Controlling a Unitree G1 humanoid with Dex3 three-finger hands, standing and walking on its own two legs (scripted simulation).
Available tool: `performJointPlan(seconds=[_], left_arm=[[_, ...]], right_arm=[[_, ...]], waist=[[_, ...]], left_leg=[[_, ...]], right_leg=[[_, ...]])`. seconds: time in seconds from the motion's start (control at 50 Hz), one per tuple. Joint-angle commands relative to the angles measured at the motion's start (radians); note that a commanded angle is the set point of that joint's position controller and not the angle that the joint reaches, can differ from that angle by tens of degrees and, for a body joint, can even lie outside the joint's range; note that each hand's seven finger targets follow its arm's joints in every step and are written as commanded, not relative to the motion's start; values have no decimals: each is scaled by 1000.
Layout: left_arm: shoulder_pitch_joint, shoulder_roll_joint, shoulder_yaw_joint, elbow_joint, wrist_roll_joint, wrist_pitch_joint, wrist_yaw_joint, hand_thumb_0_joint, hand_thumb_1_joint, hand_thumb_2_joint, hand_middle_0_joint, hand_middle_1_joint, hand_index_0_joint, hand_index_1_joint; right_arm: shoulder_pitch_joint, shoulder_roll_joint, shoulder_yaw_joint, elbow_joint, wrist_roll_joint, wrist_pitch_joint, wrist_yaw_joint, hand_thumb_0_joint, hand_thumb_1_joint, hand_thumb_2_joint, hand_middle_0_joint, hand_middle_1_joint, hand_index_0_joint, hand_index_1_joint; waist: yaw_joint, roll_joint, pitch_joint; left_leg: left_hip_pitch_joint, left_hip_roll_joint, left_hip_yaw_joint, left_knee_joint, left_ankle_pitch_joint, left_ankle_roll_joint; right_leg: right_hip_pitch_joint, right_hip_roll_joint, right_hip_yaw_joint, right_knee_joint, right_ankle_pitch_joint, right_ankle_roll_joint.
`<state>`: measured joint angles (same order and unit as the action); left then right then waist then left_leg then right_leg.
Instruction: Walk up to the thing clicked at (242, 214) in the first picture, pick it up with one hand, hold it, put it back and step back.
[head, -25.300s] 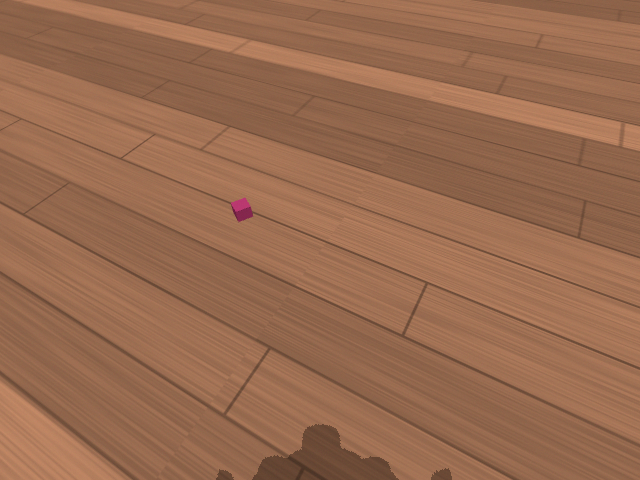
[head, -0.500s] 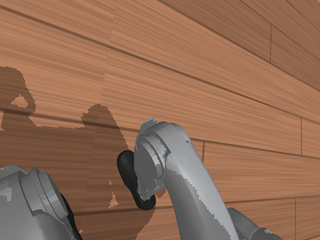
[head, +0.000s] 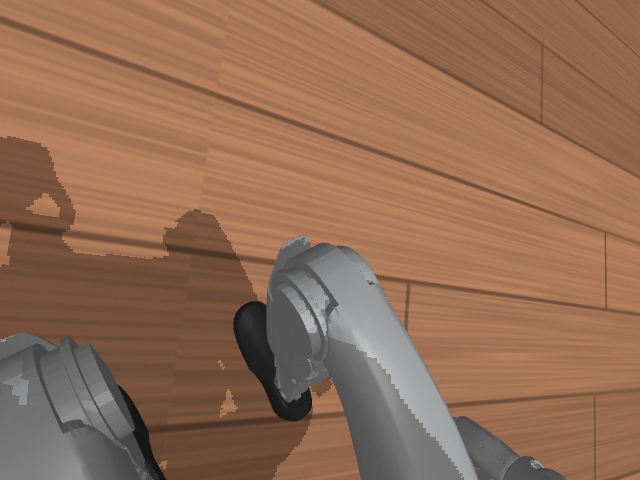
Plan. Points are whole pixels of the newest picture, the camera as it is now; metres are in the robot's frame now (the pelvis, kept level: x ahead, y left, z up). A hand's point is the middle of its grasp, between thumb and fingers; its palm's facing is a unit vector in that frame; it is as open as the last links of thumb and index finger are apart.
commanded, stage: close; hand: left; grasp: from above
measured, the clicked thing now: out of the picture +0.44 +0.40 -0.29
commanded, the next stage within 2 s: settle in 0.14 s
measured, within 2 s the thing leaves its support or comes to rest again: leaves its support in 0.50 s
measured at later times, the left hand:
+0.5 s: hand out of the picture +0.43 +0.40 -0.25, palm faces -0.28 -0.34 -0.90, open 9.5 cm
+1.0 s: hand out of the picture +0.43 +0.42 -0.16, palm faces -0.29 -0.32 -0.90, open 9.5 cm
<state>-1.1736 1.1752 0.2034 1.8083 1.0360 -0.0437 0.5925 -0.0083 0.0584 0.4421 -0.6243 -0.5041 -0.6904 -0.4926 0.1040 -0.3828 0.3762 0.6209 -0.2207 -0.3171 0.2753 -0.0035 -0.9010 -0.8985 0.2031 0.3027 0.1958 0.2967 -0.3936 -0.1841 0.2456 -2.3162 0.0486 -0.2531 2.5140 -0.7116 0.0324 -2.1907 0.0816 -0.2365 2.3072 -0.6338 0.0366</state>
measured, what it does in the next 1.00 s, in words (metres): stands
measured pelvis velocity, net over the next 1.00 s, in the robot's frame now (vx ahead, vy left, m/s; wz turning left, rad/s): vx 0.01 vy -0.01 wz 0.07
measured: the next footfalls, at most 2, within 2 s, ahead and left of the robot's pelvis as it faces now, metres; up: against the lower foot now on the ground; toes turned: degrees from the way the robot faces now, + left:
none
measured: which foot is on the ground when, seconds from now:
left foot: down 0.00-1.00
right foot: down 0.00-1.00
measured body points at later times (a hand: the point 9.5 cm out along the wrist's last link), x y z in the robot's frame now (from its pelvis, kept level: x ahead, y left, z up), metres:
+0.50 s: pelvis +0.00 +0.00 +0.00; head +0.29 +0.15 +0.31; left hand +0.44 +0.41 -0.20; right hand +0.05 -0.24 -0.04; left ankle +0.07 +0.12 -0.28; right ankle +0.12 -0.11 -0.28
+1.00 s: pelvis +0.01 -0.01 +0.00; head +0.25 +0.11 +0.36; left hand +0.44 +0.43 -0.11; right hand +0.09 -0.25 -0.08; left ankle +0.07 +0.12 -0.28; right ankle +0.12 -0.11 -0.28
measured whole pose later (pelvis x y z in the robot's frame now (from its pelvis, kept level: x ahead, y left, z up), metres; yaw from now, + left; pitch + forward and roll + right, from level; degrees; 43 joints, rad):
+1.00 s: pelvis +0.01 -0.01 +0.00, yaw +4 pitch +32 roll -11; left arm -1.06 0.93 0.19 1.53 0.99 0.07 0.35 -0.01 0.02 0.55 -0.67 -0.64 -0.74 -0.56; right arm 0.17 -0.36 0.21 0.68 -0.14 -0.24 0.29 0.00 -0.91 -0.90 0.20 0.30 0.19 0.30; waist -0.29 -0.04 0.04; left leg -2.34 0.04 -0.17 2.46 -0.70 0.03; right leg -2.25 0.05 -0.17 2.33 -0.65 0.02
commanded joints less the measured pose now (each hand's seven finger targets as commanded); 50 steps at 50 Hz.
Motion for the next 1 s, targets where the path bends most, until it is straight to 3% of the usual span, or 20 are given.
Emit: performJointPlan(seconds=[0.0,0.02,0.1,0.12,0.16,0.38,0.48,0.58,0.64,0.66,0.7,0.74,0.76,0.78,0.82,0.84,0.86,0.9,0.92,0.98], left_arm=[[-166,253,-3,-82,-1,-3,31,0,455,471,-855,-515,-867,-501],[-193,241,-18,-120,-8,-11,26,0,442,492,-853,-510,-860,-501],[-168,255,-4,-82,-15,-13,29,0,474,518,-875,-536,-883,-527],[-216,256,-15,-149,-19,-19,25,0,486,514,-873,-552,-886,-538],[-169,266,-1,-86,-21,-14,25,0,473,527,-872,-545,-880,-536],[-214,252,-7,-169,-6,8,19,0,558,589,-962,-639,-987,-614],[-225,236,-10,-238,4,32,16,0,593,578,-993,-619,-1016,-596],[-186,204,20,-347,-19,66,-18,0,594,550,-982,-624,-1011,-594],[-165,135,-2,-371,-31,91,-57,0,593,549,-972,-637,-1003,-605],[-161,144,18,-392,-40,98,-67,0,589,557,-965,-646,-998,-612],[-180,96,-5,-434,-48,111,-103,0,595,545,-975,-629,-1006,-597],[-112,74,-3,-363,-45,130,-135,0,584,552,-958,-637,-991,-603],[-133,48,-15,-386,-49,131,-152,0,580,525,-948,-630,-985,-592],[-71,70,10,-337,-48,140,-160,0,567,538,-934,-650,-973,-611],[-123,29,-6,-389,-53,132,-185,0,561,534,-940,-628,-975,-593],[-157,-16,-39,-416,-60,124,-197,0,550,551,-936,-642,-966,-611],[-137,3,-25,-385,-53,123,-200,0,534,561,-925,-649,-954,-621],[-177,14,-32,-447,-46,104,-210,0,496,540,-895,-649,-926,-617],[-142,33,-7,-404,-41,107,-206,0,510,557,-893,-672,-928,-636],[-181,12,-15,-451,-27,98,-206,0,538,603,-923,-681,-953,-651]], right_arm=[[208,-343,-87,38,6,0,-6,0,-892,-899,199,300,200,300],[207,-337,-86,34,7,1,-6,0,-893,-899,200,300,200,300],[212,-336,-81,39,2,0,-11,0,-894,-900,200,300,200,300],[202,-338,-83,28,4,0,-11,0,-894,-900,200,300,200,300],[204,-336,-82,46,5,2,-14,0,-894,-900,199,300,200,300],[201,-345,-104,48,14,7,-10,0,-912,-903,200,300,200,300],[202,-337,-117,39,18,11,-3,0,-912,-903,200,300,200,300],[223,-318,-154,62,32,15,10,0,-912,-903,200,300,199,300],[236,-302,-181,64,44,25,20,0,-912,-903,200,300,199,300],[240,-303,-192,69,50,30,21,0,-909,-902,200,300,199,300],[242,-290,-205,61,60,35,27,0,-907,-901,200,300,199,300],[266,-289,-219,77,69,45,30,0,-902,-899,200,300,200,300],[273,-285,-224,72,73,49,31,0,-901,-898,200,300,200,300],[286,-294,-234,78,73,57,28,0,-900,-898,200,300,200,300],[292,-282,-244,72,80,64,25,0,-897,-897,200,300,200,300],[277,-266,-243,68,83,63,24,0,-901,-899,200,300,200,300],[290,-269,-249,76,84,67,20,0,-902,-899,200,300,200,300],[281,-255,-249,62,88,70,14,0,-901,-899,200,300,200,300],[292,-260,-257,79,90,76,9,0,-898,-897,200,300,200,300],[304,-242,-267,88,91,88,-1,0,-897,-897,200,300,200,300]], waist=[[-55,556,-628],[-57,557,-621],[-57,550,-627],[-58,569,-629],[-51,557,-618],[-40,673,-644],[-21,697,-698],[34,760,-814],[40,740,-810],[61,729,-831],[58,729,-819],[59,657,-800],[52,619,-799],[64,579,-814],[53,557,-800],[62,554,-788],[56,542,-781],[78,522,-811],[83,523,-824],[89,560,-869]], left_leg=[[470,43,52,-254,252,-26],[461,40,55,-253,249,-25],[468,42,53,-254,233,-24],[471,43,51,-261,228,-25],[460,45,47,-265,207,-27],[568,53,12,-313,250,-54],[567,44,43,-303,281,-50],[636,40,53,-307,369,-56],[593,31,75,-310,341,-49],[578,29,75,-314,320,-47],[547,23,85,-322,291,-42],[502,19,86,-314,264,-33],[476,15,93,-304,259,-25],[453,12,102,-306,261,-21],[435,7,103,-315,220,-15],[421,4,107,-323,186,-14],[415,4,108,-317,181,-12],[413,-3,116,-315,176,-11],[417,-3,117,-315,169,-13],[468,-7,132,-317,205,-18]], right_leg=[[398,40,-55,-188,249,-47],[401,40,-51,-189,247,-49],[415,40,-54,-202,237,-46],[409,40,-53,-198,229,-48],[393,40,-58,-194,210,-49],[301,32,-74,-150,217,-60],[336,38,-59,-161,253,-63],[305,35,-53,-146,283,-67],[302,34,-35,-159,269,-69],[284,33,-35,-157,256,-70],[278,29,-25,-162,238,-71],[267,28,-19,-160,219,-71],[272,28,-10,-170,223,-68],[322,29,-3,-173,233,-65],[298,22,5,-182,200,-65],[277,23,9,-183,166,-68],[282,24,11,-188,165,-66],[287,21,20,-185,153,-67],[282,19,21,-179,146,-67],[281,16,29,-176,176,-69]])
